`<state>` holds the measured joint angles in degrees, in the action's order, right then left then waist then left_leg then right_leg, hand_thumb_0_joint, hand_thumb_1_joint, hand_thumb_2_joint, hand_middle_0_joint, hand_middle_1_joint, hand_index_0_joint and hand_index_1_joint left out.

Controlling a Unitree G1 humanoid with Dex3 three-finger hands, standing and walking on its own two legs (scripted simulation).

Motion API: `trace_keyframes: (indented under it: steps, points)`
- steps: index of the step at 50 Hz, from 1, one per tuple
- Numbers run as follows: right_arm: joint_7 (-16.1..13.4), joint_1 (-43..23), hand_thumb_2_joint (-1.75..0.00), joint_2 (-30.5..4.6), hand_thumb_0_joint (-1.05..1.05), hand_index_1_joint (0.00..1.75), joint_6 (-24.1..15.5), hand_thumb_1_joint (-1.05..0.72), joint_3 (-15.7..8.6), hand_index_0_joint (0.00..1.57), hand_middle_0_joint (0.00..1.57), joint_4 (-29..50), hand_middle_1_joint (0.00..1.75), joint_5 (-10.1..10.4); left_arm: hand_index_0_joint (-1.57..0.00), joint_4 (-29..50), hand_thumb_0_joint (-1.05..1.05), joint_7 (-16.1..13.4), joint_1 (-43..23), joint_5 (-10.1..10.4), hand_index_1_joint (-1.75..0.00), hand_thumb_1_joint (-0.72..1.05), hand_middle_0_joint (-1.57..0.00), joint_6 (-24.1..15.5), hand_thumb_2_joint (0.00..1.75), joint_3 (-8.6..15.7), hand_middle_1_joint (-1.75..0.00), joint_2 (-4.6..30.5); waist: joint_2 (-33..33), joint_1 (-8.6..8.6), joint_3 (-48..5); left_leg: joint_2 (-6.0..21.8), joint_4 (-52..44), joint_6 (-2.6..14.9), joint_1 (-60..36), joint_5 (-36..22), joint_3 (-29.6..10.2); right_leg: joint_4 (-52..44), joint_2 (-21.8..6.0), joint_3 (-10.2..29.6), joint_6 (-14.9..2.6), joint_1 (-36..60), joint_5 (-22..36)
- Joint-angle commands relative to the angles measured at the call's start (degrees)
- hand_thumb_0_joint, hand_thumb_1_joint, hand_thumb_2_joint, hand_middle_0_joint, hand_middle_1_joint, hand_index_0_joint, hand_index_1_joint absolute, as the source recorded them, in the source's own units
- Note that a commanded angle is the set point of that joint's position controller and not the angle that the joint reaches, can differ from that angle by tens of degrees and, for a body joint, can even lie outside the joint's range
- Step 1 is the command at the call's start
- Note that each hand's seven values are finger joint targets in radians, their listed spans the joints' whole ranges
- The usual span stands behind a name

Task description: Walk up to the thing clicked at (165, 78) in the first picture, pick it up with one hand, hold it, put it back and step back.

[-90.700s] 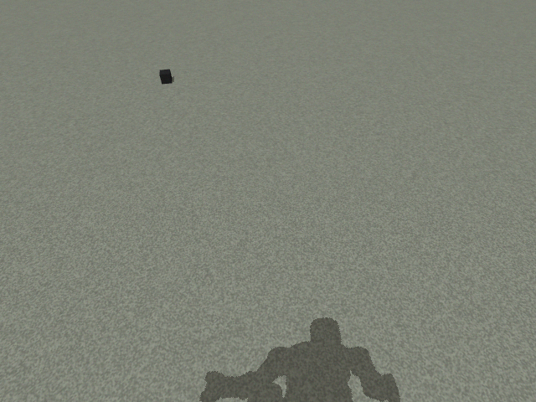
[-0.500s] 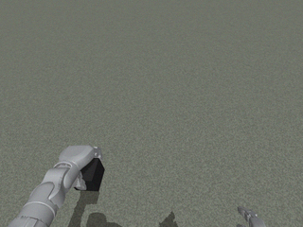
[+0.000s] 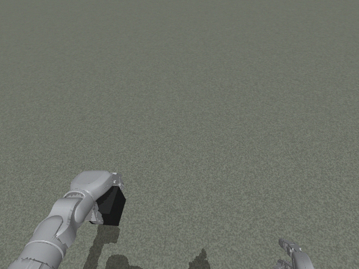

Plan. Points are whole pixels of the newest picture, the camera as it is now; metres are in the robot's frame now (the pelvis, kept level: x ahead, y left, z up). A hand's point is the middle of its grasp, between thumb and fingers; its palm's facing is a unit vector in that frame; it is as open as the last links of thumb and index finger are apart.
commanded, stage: hold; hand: left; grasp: from above
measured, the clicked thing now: (105, 205) +0.30 +0.22 -0.06
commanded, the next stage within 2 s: crouch in 0.46 s
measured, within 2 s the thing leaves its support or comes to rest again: neither
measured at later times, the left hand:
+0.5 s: hand (98, 195) +0.31 +0.23 -0.02, palm faces -0.45 -0.03 -0.90, open 10.0 cm
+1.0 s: hand (104, 206) +0.32 +0.24 -0.11, palm faces -0.45 +0.04 -0.89, open 10.1 cm
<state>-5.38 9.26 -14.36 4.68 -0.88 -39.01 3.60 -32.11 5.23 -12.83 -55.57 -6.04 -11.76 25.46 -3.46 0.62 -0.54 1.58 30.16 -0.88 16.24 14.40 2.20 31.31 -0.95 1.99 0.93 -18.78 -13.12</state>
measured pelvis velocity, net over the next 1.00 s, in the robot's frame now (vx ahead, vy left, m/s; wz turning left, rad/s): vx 0.00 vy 0.00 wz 0.03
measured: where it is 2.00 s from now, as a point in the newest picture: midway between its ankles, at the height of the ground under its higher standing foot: outside the picture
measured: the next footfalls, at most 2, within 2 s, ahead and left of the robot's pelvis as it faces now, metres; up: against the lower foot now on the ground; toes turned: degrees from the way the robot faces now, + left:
none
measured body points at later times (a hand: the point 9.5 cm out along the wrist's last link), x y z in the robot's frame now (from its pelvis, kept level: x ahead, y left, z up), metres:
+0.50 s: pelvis +0.02 +0.00 +0.00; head +0.03 -0.02 +0.45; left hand +0.33 +0.22 +0.03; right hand +0.17 -0.24 -0.12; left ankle +0.02 +0.13 -0.73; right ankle +0.04 -0.13 -0.73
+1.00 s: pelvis +0.00 +0.00 -0.04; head +0.07 +0.01 +0.41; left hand +0.34 +0.24 -0.06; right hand +0.14 -0.26 -0.15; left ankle +0.02 +0.13 -0.73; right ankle +0.04 -0.13 -0.73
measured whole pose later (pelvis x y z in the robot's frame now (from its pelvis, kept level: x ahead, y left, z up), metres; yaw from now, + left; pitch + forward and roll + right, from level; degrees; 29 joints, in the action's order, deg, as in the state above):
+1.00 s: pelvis +0.00 +0.00 -0.04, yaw +2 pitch +12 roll +0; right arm -2.6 9.8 -14.4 7.1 -3.0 -38.8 1.4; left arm -52.3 -10.0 -22.9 -65.2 -10.2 -10.2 24.7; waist -0.5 -1.8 -4.3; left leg 1.6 48.6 -0.9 38.3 21.8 0.1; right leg 47.5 -1.0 0.4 1.3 -39.1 -20.0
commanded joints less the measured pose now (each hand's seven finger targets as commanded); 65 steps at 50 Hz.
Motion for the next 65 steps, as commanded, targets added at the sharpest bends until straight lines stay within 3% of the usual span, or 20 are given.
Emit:
trace_keyframes:
  steps: [1,2,8,16,25,26,28,29,32,36,39,40,44,45,51,52,54,59,64,65]
  points:
    - [-0.4,-6.6,-0.90,-6.7,0.00,0.30,-2.6,-0.91,-2.0,0.20,0.20,8.5,0.30,-0.2,-0.91,10.4,0.00,-1.8,-17.2,0.4,-0.67,0.56,-0.86,0.3,0.67,6.5,-0.73,11.8,3.2,0.00,-12.6,-2.3,-4.7,1.83,-5.3,-5.5,0.2,-6.1,2.5,-1.4,-1.08,3.7,2.2]
    - [-0.4,-6.7,-0.90,-6.7,0.00,0.30,-2.6,-0.90,-2.0,0.20,0.20,8.4,0.30,-0.2,-0.91,10.6,0.00,-1.7,-17.5,0.3,-0.68,0.56,-0.86,0.3,0.69,7.5,-0.73,13.0,2.7,0.50,-12.5,-2.5,-4.7,1.85,-5.4,-6.2,0.3,-6.3,2.3,-1.5,-1.05,4.1,2.7]
    - [-0.5,-6.4,-0.90,-6.7,0.00,0.30,-2.3,-0.90,-2.1,0.20,0.20,8.1,0.30,-0.2,-0.91,11.0,0.00,-1.3,-17.8,0.8,-0.68,0.56,-0.86,0.0,0.69,6.3,-0.73,11.8,2.6,-0.20,-12.2,-2.1,-5.2,1.69,-6.5,-7.4,-0.1,-6.4,2.6,-1.6,-1.20,4.3,4.2]
    - [-0.5,-6.2,-0.90,-6.5,0.00,0.30,-1.9,-0.90,-2.1,0.20,0.20,7.7,0.30,-0.2,-0.91,10.4,0.00,-2.6,-18.9,-0.3,-0.67,0.56,-0.86,-0.2,0.68,7.6,-0.72,12.9,2.2,0.00,-14.1,-2.6,-4.4,1.73,-7.6,-11.0,0.3,-6.1,2.2,-1.6,-0.96,4.9,7.9]
    - [-0.1,-4.8,-0.90,-6.9,0.00,0.30,-1.0,-0.90,-2.8,0.20,0.20,7.3,0.30,0.1,-0.91,7.5,0.00,-3.5,-18.8,-0.8,-0.65,0.55,-0.86,1.1,0.66,6.2,-0.70,11.6,3.1,-0.17,-14.5,-2.3,-4.5,1.73,-7.8,-13.8,0.3,-5.8,2.4,-1.9,-1.17,6.1,10.8]
    - [0.0,-4.9,-0.90,-6.9,0.00,0.30,-0.9,-0.90,-2.9,0.20,0.20,7.4,0.30,0.1,-0.91,7.6,0.00,-3.4,-18.4,-0.9,-0.65,0.56,-0.86,1.2,0.66,7.3,-0.70,12.5,2.4,0.46,-14.8,-2.4,-4.4,1.69,-7.7,-14.3,0.4,-5.9,2.3,-2.0,-1.13,6.6,11.2]
    - [0.1,-4.8,-0.91,-6.8,0.00,0.30,-0.6,-0.93,-2.9,0.20,0.20,7.5,0.30,0.0,-0.99,6.5,0.00,-2.9,-18.6,-0.8,-0.70,0.64,-0.92,1.1,0.62,5.8,-0.77,11.3,3.8,0.00,-14.0,-2.3,-4.4,1.83,-7.4,-14.4,0.2,-6.0,2.3,-2.0,-1.03,6.3,11.5]
    - [0.2,-4.5,-0.89,-7.0,0.00,0.30,-0.6,-0.88,-3.0,0.20,0.20,7.6,0.30,0.1,-0.91,8.2,0.00,-2.7,-19.6,-0.6,-0.68,0.56,-0.84,0.9,0.69,5.8,-0.73,11.5,3.0,-0.19,-15.1,-2.4,-4.4,1.87,-8.0,-14.5,0.4,-6.0,2.2,-1.9,-1.09,6.6,11.7]
    - [0.2,-4.3,-0.90,-6.9,0.00,0.30,-0.3,-0.89,-3.0,0.20,0.20,8.0,0.30,0.2,-0.90,6.2,0.00,-2.6,-16.6,-0.4,-0.71,0.54,-0.86,0.4,0.77,5.8,-0.75,10.8,3.5,0.09,-13.7,-2.3,-4.4,1.68,-7.3,-14.3,0.1,-5.9,2.4,-2.2,-1.24,6.0,10.9]
    - [0.3,-3.7,-0.90,-6.8,0.00,0.30,0.1,-0.89,-3.1,0.20,0.20,7.9,0.30,0.0,-0.90,4.0,0.00,-4.4,-15.8,-1.6,-0.69,0.55,-0.87,-1.0,0.74,6.2,-0.73,10.4,4.2,-0.54,-13.0,-2.4,-2.9,1.71,-5.2,-14.3,0.2,-4.6,2.2,-2.2,-1.23,4.1,11.4]
    - [0.7,-2.7,-0.90,-7.0,0.00,0.30,0.7,-0.89,-3.3,0.20,0.20,7.5,0.30,-0.4,-0.90,0.5,0.00,-8.1,-17.6,-3.1,-0.65,0.52,-0.88,-2.4,0.73,6.1,-0.67,9.3,5.1,-1.95,-12.3,-2.4,0.0,1.59,-1.8,-13.0,-0.1,-1.9,2.1,-2.2,-1.33,0.2,10.4]
    - [0.8,-2.7,-0.90,-7.1,0.00,0.30,0.8,-0.89,-3.5,0.20,0.20,7.3,0.30,-0.7,-0.88,0.5,0.00,-9.6,-20.0,-4.0,-0.65,0.50,-0.86,-2.7,0.72,7.0,-0.68,10.5,4.0,-1.49,-13.5,-2.3,1.3,1.37,-0.7,-13.0,-0.2,-0.6,2.2,-2.5,-1.37,-0.8,10.2]
    - [1.7,0.3,-0.90,-8.0,0.00,0.30,1.2,-0.90,-4.6,0.20,0.20,5.1,0.30,-1.8,-0.84,-4.6,0.00,-14.9,-26.4,-7.1,-0.65,0.43,-0.81,-3.7,0.69,7.7,-0.68,11.8,2.3,-2.96,-18.7,-2.3,9.6,1.09,5.2,-12.5,-0.1,6.6,2.2,-2.2,-1.31,-7.4,10.4]
    - [1.9,1.1,-0.90,-8.0,0.00,0.30,1.3,-0.90,-4.7,0.20,0.20,4.8,0.30,-2.0,-0.82,-8.5,0.00,-16.0,-26.2,-8.5,-0.65,0.41,-0.79,-3.6,0.69,6.3,-0.68,10.2,3.0,-3.96,-18.4,-2.3,12.4,1.20,8.1,-11.7,-0.2,8.8,2.1,-2.1,-1.29,-10.8,10.1]
    - [3.2,4.1,-0.90,-8.8,0.00,0.30,0.8,-0.91,-5.8,0.20,0.20,4.3,0.30,-3.4,-0.77,-18.4,0.00,-22.2,-34.5,-11.6,-0.65,0.33,-0.74,-4.4,0.67,6.0,-0.68,10.0,2.2,-5.42,-23.6,-2.7,26.5,1.34,25.8,-1.5,-0.3,20.9,1.7,-1.7,-1.69,-25.6,1.4]
    - [3.2,4.6,-0.90,-9.1,0.00,0.30,0.6,-0.91,-5.9,0.20,0.20,4.2,0.30,-3.5,-0.77,-21.6,0.00,-22.9,-35.6,-12.1,-0.64,0.32,-0.74,-4.1,0.66,5.3,-0.67,9.3,2.8,-6.45,-24.0,-2.7,28.3,1.43,28.4,0.8,-0.5,22.6,1.8,-1.9,-1.67,-28.1,-0.9]
    - [3.3,5.7,-0.90,-9.6,0.00,0.30,0.2,-0.91,-5.9,0.20,0.20,3.7,0.30,-3.9,-0.77,-22.2,0.00,-24.3,-41.4,-13.1,-0.64,0.33,-0.74,-4.2,0.64,7.4,-0.67,14.0,1.0,-6.11,-28.1,-2.7,32.3,1.48,33.5,3.2,-0.7,26.8,1.8,-2.0,-1.75,-32.2,-3.3]
    - [3.2,8.1,-0.90,-10.2,0.00,0.30,-1.5,-0.91,-6.2,0.20,0.20,2.6,0.30,-4.9,-0.79,-27.1,0.00,-25.7,-46.3,-12.8,-0.64,0.37,-0.75,-3.1,0.65,7.9,-0.68,14.3,-1.6,-7.67,-36.4,-2.2,41.9,1.74,41.5,4.9,-2.8,37.2,1.9,-3.1,-2.33,-43.6,-5.5]
    - [3.2,9.9,-0.90,-11.1,0.00,0.30,-2.7,-0.91,-6.7,0.20,0.20,2.5,0.30,-5.4,-0.76,-26.8,0.00,-24.9,-49.6,-12.9,-0.63,0.34,-0.71,-2.2,0.60,10.7,-0.68,18.5,-5.9,-7.46,-44.0,-1.7,46.9,0.81,45.3,6.7,-5.3,46.5,1.6,-4.4,-3.14,-52.5,-8.2]
    - [3.2,10.2,-0.90,-11.1,0.00,0.30,-2.8,-0.90,-6.8,0.20,0.20,2.0,0.30,-5.5,-0.77,-26.5,0.00,-24.7,-52.2,-13.3,-0.63,0.34,-0.72,-2.1,0.62,10.9,-0.67,19.4,-6.7,-8.14,-44.3,-1.5,48.4,0.79,46.4,7.4,-5.4,47.6,1.7,-4.4,-3.10,-54.7,-8.7]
